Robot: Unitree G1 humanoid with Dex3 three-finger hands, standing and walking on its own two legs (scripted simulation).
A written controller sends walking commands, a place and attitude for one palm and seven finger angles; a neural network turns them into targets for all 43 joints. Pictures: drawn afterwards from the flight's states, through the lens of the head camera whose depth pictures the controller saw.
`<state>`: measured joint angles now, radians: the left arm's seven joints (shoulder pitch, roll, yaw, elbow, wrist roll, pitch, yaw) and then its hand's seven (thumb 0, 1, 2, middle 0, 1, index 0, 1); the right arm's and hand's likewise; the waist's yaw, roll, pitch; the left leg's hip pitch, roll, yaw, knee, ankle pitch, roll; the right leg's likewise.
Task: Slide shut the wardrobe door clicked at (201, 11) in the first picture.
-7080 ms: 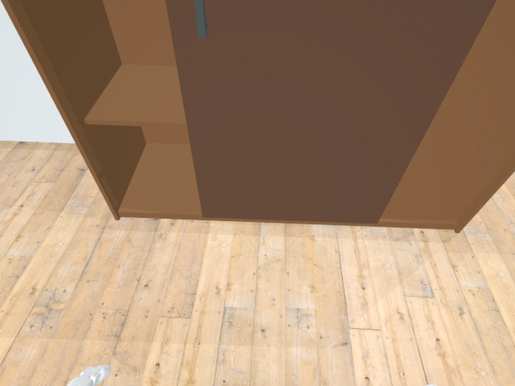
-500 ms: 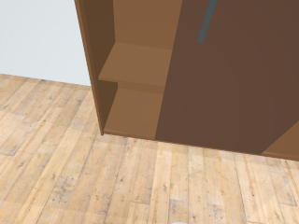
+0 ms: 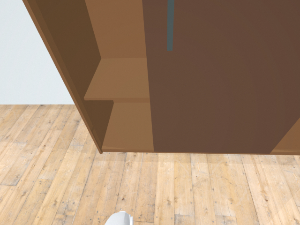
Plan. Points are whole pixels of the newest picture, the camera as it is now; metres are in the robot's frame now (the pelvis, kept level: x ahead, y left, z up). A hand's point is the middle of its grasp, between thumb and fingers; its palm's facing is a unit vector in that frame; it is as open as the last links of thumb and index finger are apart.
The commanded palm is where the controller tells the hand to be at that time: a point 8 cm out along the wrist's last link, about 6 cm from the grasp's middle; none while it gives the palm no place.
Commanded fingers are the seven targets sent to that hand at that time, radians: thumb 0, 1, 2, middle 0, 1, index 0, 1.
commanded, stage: take the last steps up to it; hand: right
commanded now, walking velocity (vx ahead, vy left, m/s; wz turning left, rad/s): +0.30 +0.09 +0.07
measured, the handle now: (170, 12) +0.72 -0.05 +0.25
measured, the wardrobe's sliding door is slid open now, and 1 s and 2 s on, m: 0.41 0.41 0.41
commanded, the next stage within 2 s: come to a stop and stand still in 0.40 s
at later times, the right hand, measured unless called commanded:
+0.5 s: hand (193, 197) +0.25 -0.12 -0.17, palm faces +0.00 +0.97 -0.22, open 7.2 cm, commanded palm none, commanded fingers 0.00 -0.90 -0.90 0.20 0.30 0.20 0.30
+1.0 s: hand (197, 204) +0.24 -0.13 -0.18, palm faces +0.02 +0.96 -0.29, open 7.4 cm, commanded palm none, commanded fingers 0.00 -0.90 -0.90 0.20 0.30 0.20 0.30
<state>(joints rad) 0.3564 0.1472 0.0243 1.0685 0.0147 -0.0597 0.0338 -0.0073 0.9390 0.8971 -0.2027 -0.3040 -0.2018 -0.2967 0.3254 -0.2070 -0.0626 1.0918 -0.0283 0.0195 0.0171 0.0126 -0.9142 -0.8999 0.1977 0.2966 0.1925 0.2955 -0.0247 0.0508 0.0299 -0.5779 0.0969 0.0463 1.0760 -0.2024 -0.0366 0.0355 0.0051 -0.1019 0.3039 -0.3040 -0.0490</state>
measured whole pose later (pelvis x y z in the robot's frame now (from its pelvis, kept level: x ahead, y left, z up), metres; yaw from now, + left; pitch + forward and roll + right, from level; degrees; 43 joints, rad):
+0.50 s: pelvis +0.18 +0.06 -0.01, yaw +1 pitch -2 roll +1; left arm 0.29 0.15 0.05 1.06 0.02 -0.01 0.02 0.00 0.91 0.90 -0.20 -0.30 -0.20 -0.30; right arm 0.21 -0.16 -0.05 1.05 -0.02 -0.05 -0.03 -0.01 -0.95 -0.90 0.20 0.30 0.20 0.30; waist 0.04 -0.04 0.05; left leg -0.22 -0.02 0.15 0.46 -0.21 0.07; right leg -0.50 -0.12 -0.05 1.06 -0.33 0.00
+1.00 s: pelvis +0.19 +0.07 -0.02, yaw +3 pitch +0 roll -1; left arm 0.10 0.16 0.05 0.99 0.02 0.04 0.03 0.00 0.91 0.90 -0.20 -0.30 -0.20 -0.30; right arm 0.24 -0.20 -0.06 1.00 -0.02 0.04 -0.03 0.01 -0.91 -0.90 0.20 0.30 0.19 0.30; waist -0.02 -0.02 0.09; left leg -0.26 0.05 0.02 0.66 -0.40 -0.02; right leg -0.41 -0.08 -0.09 0.53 -0.11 0.01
